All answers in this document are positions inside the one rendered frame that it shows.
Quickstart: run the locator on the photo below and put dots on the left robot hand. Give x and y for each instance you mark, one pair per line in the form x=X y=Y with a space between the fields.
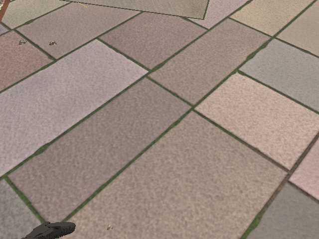
x=49 y=230

